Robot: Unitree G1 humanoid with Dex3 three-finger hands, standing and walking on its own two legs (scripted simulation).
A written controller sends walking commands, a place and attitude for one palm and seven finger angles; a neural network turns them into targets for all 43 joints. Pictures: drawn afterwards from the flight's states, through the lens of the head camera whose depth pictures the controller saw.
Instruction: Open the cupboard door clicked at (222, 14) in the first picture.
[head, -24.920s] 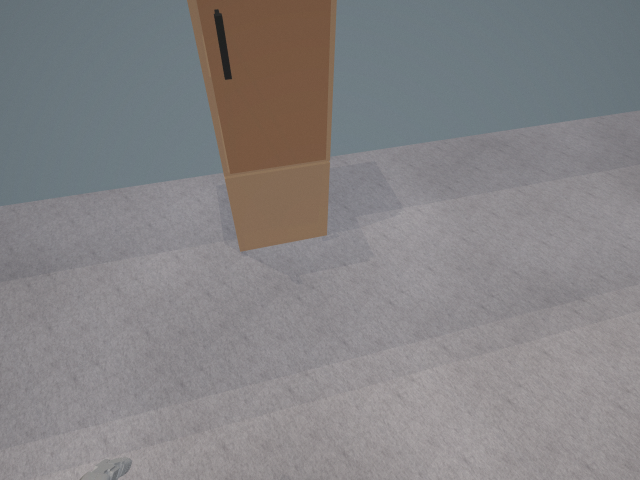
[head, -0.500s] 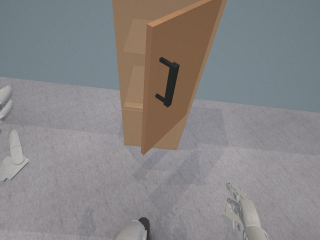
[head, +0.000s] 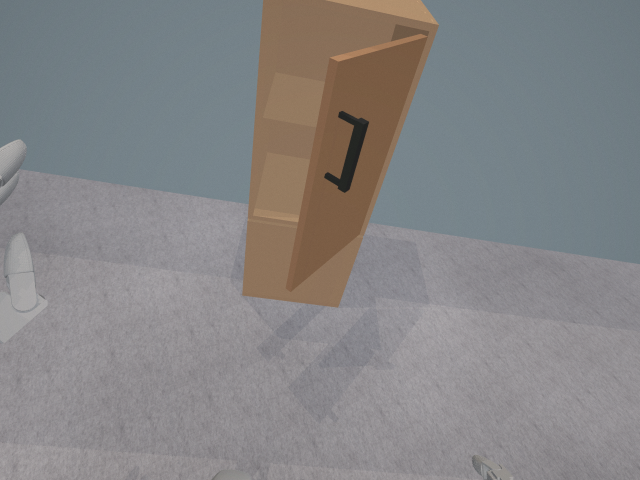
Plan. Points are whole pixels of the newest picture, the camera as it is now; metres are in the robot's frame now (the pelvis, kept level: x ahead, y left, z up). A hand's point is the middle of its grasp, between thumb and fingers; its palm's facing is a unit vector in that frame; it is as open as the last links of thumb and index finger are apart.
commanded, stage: stop stepping back and stand still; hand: left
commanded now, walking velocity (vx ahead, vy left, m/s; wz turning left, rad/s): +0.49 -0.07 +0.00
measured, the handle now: (344, 152) +0.68 +0.03 +0.09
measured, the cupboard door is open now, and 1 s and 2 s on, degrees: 53 53 53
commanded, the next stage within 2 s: let the arm hang, fingers relaxed in 0.86 s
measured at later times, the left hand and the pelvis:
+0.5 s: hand out of the picture +0.11 +0.30 +0.19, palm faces +0.57 -0.68 -0.45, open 7.4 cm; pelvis -0.05 +0.01 +0.01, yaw +6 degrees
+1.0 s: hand out of the picture +0.13 +0.31 +0.14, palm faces +0.41 -0.74 -0.53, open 7.4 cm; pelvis -0.05 +0.03 +0.01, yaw +7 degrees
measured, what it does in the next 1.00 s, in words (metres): steps on the spot: left foot, then right foot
